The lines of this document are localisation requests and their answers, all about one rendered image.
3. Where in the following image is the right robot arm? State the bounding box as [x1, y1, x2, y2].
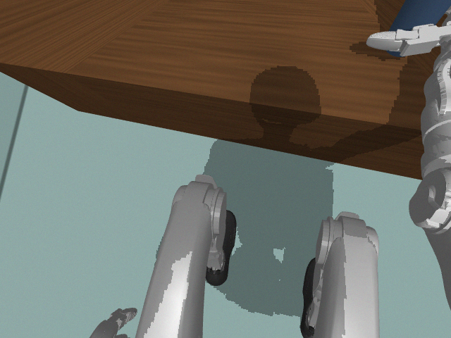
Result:
[409, 45, 451, 310]

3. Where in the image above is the right robot foot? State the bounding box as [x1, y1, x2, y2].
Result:
[300, 258, 316, 338]

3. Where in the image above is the left robot hand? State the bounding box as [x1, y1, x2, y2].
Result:
[89, 308, 137, 338]

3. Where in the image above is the left robot foot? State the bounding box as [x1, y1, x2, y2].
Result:
[206, 210, 237, 286]

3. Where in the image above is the right robot hand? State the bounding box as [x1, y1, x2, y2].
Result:
[366, 6, 451, 56]

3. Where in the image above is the can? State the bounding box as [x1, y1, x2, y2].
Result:
[387, 0, 451, 57]

